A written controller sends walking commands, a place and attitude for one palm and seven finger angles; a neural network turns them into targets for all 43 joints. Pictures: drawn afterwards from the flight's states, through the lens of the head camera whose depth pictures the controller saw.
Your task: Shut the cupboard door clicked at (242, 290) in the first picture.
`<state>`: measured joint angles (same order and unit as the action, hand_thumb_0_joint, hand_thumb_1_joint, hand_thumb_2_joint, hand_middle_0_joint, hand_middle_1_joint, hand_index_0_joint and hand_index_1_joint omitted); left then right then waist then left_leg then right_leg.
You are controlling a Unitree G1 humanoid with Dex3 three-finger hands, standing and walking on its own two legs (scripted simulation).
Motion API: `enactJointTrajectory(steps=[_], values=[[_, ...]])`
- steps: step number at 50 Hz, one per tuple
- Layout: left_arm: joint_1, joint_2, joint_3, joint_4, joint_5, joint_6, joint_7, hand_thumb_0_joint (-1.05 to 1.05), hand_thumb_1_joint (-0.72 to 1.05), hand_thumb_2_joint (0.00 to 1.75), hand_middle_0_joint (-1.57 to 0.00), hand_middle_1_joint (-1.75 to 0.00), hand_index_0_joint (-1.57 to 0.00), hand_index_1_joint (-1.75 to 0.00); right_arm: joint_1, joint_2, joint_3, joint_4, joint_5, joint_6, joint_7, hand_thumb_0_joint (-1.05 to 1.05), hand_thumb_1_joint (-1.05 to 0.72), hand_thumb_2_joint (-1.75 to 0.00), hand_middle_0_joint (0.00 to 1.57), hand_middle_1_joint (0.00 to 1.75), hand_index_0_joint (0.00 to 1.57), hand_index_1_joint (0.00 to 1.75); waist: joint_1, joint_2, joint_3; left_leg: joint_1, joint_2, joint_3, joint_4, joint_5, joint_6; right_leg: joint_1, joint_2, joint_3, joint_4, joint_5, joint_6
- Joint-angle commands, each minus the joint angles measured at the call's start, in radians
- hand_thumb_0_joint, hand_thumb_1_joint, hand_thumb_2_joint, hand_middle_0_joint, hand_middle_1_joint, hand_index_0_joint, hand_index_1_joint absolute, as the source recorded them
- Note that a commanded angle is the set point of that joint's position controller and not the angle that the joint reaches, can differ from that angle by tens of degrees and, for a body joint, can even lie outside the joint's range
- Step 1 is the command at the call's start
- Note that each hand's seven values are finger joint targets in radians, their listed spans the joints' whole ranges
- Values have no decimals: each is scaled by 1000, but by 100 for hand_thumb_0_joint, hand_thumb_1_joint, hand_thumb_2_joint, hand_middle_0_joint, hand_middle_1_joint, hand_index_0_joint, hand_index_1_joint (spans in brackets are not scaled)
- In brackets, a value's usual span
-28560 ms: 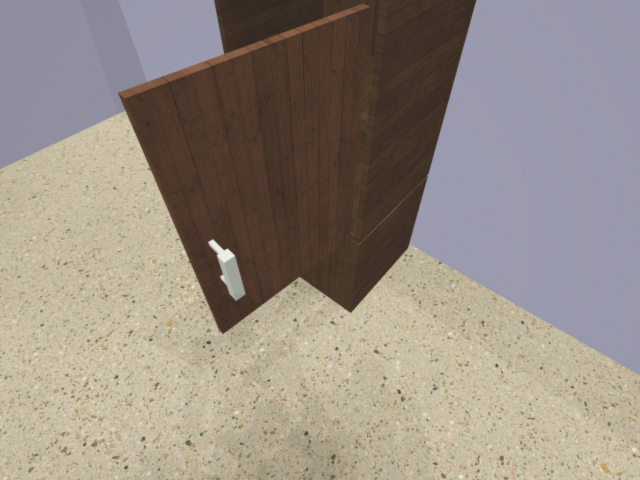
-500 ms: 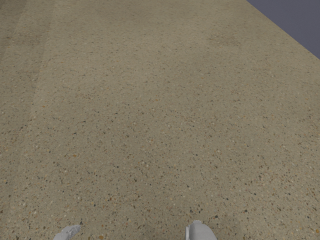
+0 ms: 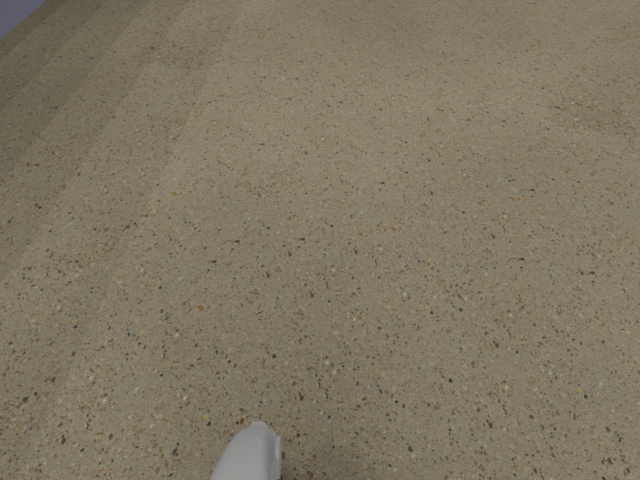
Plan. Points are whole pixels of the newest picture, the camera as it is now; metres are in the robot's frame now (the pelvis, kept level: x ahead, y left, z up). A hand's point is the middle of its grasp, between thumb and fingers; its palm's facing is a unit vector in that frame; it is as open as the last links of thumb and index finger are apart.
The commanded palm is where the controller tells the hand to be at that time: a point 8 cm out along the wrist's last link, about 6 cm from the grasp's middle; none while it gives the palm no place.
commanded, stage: walk to a spot facing it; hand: left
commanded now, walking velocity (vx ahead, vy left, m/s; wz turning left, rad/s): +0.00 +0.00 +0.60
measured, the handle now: out of the picture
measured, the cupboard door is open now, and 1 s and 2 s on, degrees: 53 53 53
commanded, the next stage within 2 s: turn to face it in 0.08 s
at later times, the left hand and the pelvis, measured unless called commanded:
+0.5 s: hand (145, 478) +0.14 +0.26 -0.18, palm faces +0.11 -0.98 -0.18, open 7.3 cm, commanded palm none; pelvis +0.10 +0.06 +0.00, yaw +2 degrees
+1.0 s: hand (223, 386) +0.26 +0.17 -0.16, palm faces -0.27 -0.93 -0.26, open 7.3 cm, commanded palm none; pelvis +0.11 +0.00 -0.01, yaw -17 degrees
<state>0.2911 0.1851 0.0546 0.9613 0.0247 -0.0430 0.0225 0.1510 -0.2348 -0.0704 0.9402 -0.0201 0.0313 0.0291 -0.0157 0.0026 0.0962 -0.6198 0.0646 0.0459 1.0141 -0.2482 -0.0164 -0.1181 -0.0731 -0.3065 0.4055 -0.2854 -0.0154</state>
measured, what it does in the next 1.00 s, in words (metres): walks ahead, turning right: left foot, then right foot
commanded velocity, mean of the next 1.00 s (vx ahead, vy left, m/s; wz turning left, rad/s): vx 0.00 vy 0.00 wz -0.42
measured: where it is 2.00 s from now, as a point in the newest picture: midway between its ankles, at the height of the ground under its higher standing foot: outside the picture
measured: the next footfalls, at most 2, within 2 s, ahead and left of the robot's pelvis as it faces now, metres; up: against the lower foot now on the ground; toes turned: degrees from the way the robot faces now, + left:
left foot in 0.16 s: +0.16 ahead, +0.11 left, +0.00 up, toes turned +10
right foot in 0.86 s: +0.10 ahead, -0.10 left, +0.00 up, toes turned -18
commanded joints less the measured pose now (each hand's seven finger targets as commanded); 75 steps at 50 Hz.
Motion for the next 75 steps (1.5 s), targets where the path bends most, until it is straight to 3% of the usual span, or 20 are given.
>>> enactJointTrajectory(steps=[1,6,7,8,10,17,24,32,41,42,44,45,51,58,62,63,65,66,70,75], values=[[79,148,23,-43,1,-15,5,0,90,90,-20,-30,-20,-30,-77,4,21,-100,-3,-9,16,0,-90,-90,20,30,20,30,30,-141,-46,17,-5,51,-185,0,11,107,-279,83,-52,727,-67],[43,223,49,-77,-3,5,2,0,90,90,-20,-30,-20,-30,45,-83,0,-102,-7,-21,8,0,-90,-90,20,30,20,30,-44,-114,-160,357,-88,88,-426,57,55,62,-288,30,271,758,-32],[39,208,48,-93,-8,11,1,0,90,90,-20,-30,-20,-30,158,-169,-22,-84,-13,-30,6,0,-90,-90,20,30,20,30,-99,53,-254,594,21,-69,-514,335,95,-102,-226,14,520,451,19],[44,142,29,-134,-24,18,-5,0,90,90,-20,-30,-20,-30,236,-291,-50,-78,-11,-37,-7,0,-90,-90,20,30,20,30,-116,330,-335,782,331,-503,-531,905,258,-426,-35,79,807,-393,95],[5,145,21,-159,-13,40,13,0,90,90,-20,-30,-20,-30,191,-262,-27,-82,9,-25,-35,0,-90,-90,20,30,20,30,-72,77,-300,686,366,-385,-575,803,301,-447,-60,267,879,-356,63],[102,83,6,-11,-3,81,2,0,90,90,-20,-30,-20,-30,28,-92,38,-77,6,-58,-71,0,-90,-90,20,30,20,30,37,79,-185,464,180,-131,-720,450,113,-308,-24,354,675,-60,69],[12,98,42,-47,1,116,-16,0,90,90,-20,-30,-20,-30,49,-87,21,-47,2,-38,-77,0,-90,-90,20,30,20,30,29,71,-55,422,253,-108,-782,180,161,-398,-2,349,690,-51,86],[-95,76,39,-103,1,111,-35,0,90,90,-20,-30,-20,-30,132,-103,-3,-14,-6,-39,-77,0,-90,-90,20,30,20,30,-17,129,-108,560,308,-38,-702,352,195,-388,-5,275,528,-131,70],[-55,91,37,-105,-3,95,-35,0,90,90,-20,-30,-20,-30,124,-158,-22,-3,-1,-28,-62,0,-90,-90,20,30,20,30,20,129,-179,529,300,115,-510,407,105,-135,44,202,139,26,15],[-4,123,44,-93,0,89,-31,0,90,90,-20,-30,-20,-30,111,-149,-25,-13,6,-26,-58,0,-90,-90,20,30,20,30,49,66,-187,437,267,146,-405,303,59,-20,13,262,28,157,-9],[54,273,65,-75,2,72,-13,0,90,90,-20,-30,-20,-30,42,-63,-4,-80,8,-12,-52,0,-90,-90,20,30,20,30,92,-276,-134,66,22,152,-16,-396,-46,90,-319,695,-69,673,-201],[41,267,63,-81,-4,73,-2,0,90,90,-20,-30,-20,-30,35,-77,-5,-84,7,3,-58,0,-90,-90,20,30,20,30,84,-201,-115,26,33,28,106,-360,-40,49,-326,666,-73,599,-241],[-89,201,50,-129,-7,59,-3,0,90,90,-20,-30,-20,-30,69,-76,-10,-66,0,4,-52,0,-90,-90,20,30,20,30,13,-127,-110,24,29,-41,96,-138,-76,39,-153,518,-42,544,-157],[-46,234,71,-128,3,68,-11,0,90,90,-20,-30,-20,-30,-15,-66,-3,-122,11,-12,-60,0,-90,-90,20,30,20,30,53,-169,-136,112,-26,-25,-179,-195,-74,62,-136,621,25,620,-185],[-116,226,74,-142,-2,79,-13,0,90,90,-20,-30,-20,-30,70,-74,-5,-107,20,-22,-66,0,-90,-90,20,30,20,30,-4,-184,-146,349,-56,-31,-482,-39,-56,-85,-79,654,107,534,-115],[-136,206,69,-153,-10,82,-12,0,90,90,-20,-30,-20,-30,123,-103,-8,-92,18,-32,-68,0,-90,-90,20,30,20,30,-31,-120,-170,499,-20,-43,-622,77,-52,-176,-26,610,166,418,-68],[-100,128,48,-184,-19,85,-24,0,90,90,-20,-30,-20,-30,173,-248,-28,-100,0,-40,-75,0,-90,-90,20,30,20,30,-33,315,-210,647,398,-402,-694,421,131,-423,140,363,540,-363,42],[-120,158,51,-185,-10,88,-25,0,90,90,-20,-30,-20,-30,169,-232,-19,-113,-8,-32,-75,0,-90,-90,20,30,20,30,-42,202,-178,546,415,-384,-676,434,190,-390,93,389,686,-365,41],[-119,156,59,-154,-4,105,-52,0,90,90,-20,-30,-20,-30,48,-156,8,-150,-11,-34,-81,0,-90,-90,20,30,20,30,12,182,-88,483,274,-145,-669,484,152,-421,47,344,792,-210,76],[-158,128,47,-170,-9,113,-65,0,90,90,-20,-30,-20,-30,105,-171,-4,-122,-6,-34,-76,0,-90,-90,20,30,20,30,-8,177,-137,581,278,-52,-647,489,158,-415,30,285,659,-168,85]])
